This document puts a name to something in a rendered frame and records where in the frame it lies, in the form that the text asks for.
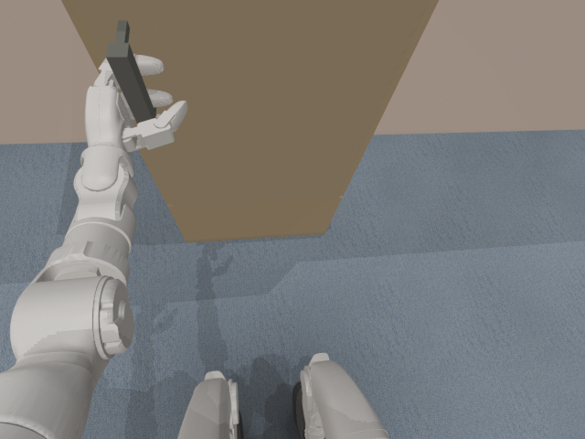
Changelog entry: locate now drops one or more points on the left robot upper arm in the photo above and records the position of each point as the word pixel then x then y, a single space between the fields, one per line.
pixel 65 333

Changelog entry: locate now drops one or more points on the left robot thigh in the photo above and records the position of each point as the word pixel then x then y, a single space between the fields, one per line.
pixel 213 408

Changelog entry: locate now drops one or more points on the left robot forearm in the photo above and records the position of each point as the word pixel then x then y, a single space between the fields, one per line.
pixel 100 236

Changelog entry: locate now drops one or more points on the handle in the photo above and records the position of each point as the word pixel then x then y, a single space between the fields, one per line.
pixel 126 72

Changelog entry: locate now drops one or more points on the right robot thigh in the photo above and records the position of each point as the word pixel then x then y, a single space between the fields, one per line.
pixel 345 411

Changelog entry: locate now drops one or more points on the robot thigh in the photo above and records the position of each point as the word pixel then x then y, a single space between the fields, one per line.
pixel 345 411
pixel 213 408

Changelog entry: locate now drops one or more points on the cupboard door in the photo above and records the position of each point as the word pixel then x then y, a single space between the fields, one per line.
pixel 281 94

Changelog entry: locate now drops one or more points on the left robot hand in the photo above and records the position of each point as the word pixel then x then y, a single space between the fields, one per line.
pixel 107 112

